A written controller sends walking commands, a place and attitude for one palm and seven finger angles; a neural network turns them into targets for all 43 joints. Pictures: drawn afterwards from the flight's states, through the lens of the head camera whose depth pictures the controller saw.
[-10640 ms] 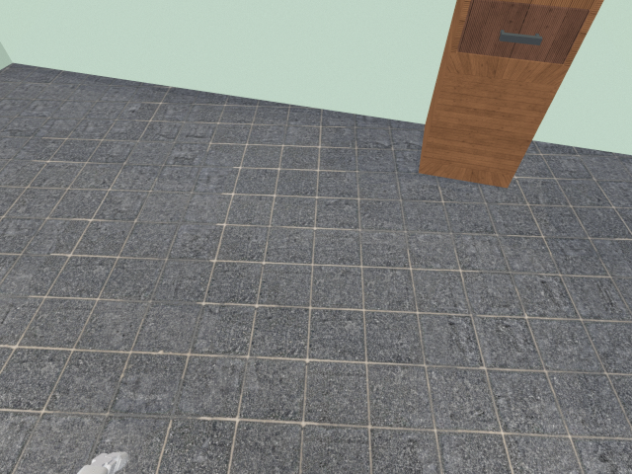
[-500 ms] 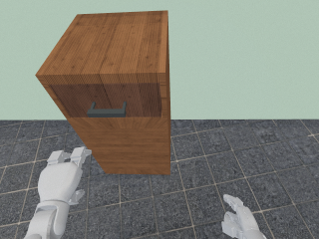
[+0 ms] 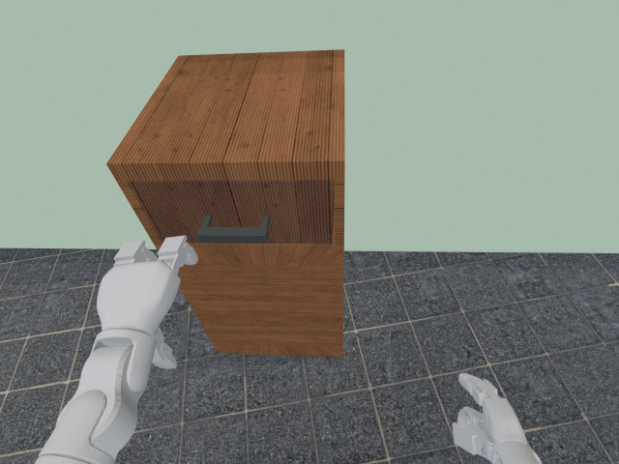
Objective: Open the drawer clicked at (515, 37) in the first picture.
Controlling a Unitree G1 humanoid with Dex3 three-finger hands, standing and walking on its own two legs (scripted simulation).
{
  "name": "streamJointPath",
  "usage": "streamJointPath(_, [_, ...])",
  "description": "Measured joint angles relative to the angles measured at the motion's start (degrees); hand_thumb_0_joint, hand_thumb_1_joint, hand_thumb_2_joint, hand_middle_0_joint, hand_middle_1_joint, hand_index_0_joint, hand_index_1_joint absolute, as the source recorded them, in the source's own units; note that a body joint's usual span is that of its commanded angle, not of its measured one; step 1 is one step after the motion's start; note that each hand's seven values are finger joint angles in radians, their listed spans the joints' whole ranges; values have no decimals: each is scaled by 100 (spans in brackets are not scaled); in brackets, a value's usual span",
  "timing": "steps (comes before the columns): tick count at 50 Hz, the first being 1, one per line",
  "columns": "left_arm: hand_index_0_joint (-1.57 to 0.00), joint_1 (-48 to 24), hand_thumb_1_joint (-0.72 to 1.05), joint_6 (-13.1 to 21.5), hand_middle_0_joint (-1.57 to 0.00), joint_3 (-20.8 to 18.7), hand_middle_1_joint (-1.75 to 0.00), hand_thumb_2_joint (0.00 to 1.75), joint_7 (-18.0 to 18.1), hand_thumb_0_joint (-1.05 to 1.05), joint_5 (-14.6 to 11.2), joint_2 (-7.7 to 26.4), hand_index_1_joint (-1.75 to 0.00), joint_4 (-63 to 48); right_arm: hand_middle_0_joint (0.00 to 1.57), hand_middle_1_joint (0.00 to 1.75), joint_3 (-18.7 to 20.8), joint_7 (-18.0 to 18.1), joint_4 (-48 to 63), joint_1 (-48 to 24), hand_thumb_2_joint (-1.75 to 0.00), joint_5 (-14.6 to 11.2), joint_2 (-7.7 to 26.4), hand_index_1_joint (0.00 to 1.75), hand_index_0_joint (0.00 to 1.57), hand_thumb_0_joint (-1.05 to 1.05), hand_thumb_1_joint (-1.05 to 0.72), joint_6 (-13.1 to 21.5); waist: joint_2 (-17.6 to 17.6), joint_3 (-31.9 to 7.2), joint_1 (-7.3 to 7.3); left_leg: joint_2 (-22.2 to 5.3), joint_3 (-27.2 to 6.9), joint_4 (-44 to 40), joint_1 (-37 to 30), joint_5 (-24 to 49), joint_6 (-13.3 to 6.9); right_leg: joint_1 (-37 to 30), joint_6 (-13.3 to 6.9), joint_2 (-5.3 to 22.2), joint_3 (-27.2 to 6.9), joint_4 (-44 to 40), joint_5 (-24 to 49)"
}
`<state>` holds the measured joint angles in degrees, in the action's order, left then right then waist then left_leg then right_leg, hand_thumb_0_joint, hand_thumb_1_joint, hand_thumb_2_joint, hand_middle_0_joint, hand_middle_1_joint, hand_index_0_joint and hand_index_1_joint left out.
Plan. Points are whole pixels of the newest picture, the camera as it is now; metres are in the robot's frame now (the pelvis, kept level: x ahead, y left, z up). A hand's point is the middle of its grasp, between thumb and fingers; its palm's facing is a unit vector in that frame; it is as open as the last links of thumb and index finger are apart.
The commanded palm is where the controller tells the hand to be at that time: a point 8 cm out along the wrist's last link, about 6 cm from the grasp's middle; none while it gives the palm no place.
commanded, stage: raise the hand with hooked fingers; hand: left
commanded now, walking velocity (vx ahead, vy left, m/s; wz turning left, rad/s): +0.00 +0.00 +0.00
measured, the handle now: (235, 227) +0.53 +0.23 -0.07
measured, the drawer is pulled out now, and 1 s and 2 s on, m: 0.00 0.00 0.00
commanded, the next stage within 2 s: move the hooked fingers above the handle in 0.60 s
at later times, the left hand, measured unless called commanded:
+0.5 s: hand (145, 288) +0.30 +0.26 +0.07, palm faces +0.04 -0.08 -1.00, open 13.9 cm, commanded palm +0.27 +0.26 +0.14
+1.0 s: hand (164, 277) +0.33 +0.25 +0.06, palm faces -0.01 -0.04 -1.00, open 13.9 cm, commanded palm +0.32 +0.26 +0.12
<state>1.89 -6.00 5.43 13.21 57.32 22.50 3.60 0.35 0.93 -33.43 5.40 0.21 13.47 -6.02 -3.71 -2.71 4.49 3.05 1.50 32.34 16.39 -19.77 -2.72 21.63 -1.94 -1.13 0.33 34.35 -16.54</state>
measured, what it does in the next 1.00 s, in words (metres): stands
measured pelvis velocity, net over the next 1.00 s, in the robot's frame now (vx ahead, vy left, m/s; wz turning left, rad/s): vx -0.01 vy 0.00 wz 0.02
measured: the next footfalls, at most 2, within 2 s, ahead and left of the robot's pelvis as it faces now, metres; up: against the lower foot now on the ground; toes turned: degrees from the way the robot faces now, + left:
none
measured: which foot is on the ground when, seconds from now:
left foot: down 0.00-1.00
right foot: down 0.00-1.00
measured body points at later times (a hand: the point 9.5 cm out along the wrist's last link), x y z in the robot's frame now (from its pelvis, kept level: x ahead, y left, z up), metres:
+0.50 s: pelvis +0.00 +0.02 +0.01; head +0.03 -0.01 +0.46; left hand +0.29 +0.26 +0.13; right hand +0.17 -0.21 -0.11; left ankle -0.03 +0.09 -0.73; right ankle +0.01 -0.10 -0.73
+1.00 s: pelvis -0.01 +0.00 +0.00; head +0.03 -0.03 +0.45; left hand +0.32 +0.25 +0.11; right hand +0.19 -0.22 -0.11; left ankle -0.03 +0.09 -0.73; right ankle +0.01 -0.10 -0.73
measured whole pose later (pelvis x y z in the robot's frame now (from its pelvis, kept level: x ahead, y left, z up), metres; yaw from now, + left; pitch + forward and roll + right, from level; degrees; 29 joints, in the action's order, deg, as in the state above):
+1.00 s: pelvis -0.01 +0.00 +0.00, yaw +1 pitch +5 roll +0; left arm -14.9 0.3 5.2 8.1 57.0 25.6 19.6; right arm -0.1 2.0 -35.4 7.7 -0.8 13.5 -5.8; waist -3.3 -1.5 4.3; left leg 3.1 0.0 29.9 17.6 -17.4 -2.5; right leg 21.9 -2.2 -0.9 1.8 31.0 -14.2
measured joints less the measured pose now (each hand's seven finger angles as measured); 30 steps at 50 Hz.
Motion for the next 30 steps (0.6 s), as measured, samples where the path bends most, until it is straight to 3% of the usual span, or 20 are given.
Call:
streamJointPath(8, [-31,-677,-48,-25,-32,75,-119,31,-506,0,-55,149,-119,271,20,30,-194,6,-43,45,-90,-36,-131,30,20,1,-90,-44,-31,131,85,51,-73,-262,-263,159,-56,-328,60,56,58,-338,166])
streamJointPath(17, [-31,-888,-49,263,-32,-101,-120,30,-823,0,-217,311,-120,317,20,30,-130,-49,-148,299,-90,-47,-27,30,20,1,-90,-60,-55,193,34,88,-75,-451,-329,268,-103,-422,119,90,50,-578,297])
streamJointPath(25, [-32,-628,-49,549,-32,-131,-120,30,-649,0,-173,318,-120,114,20,30,38,-89,-222,467,-90,-30,124,30,20,1,-90,-48,-36,242,27,105,-60,-458,-238,292,-120,-333,138,107,35,-591,327])
streamJointPath(30, [-32,-655,-50,500,-32,-135,-120,30,-470,0,-169,320,-121,166,20,30,71,-89,-286,439,-90,-60,132,30,20,1,-90,-52,-39,237,44,110,-74,-462,-216,305,-108,-305,128,114,48,-575,323])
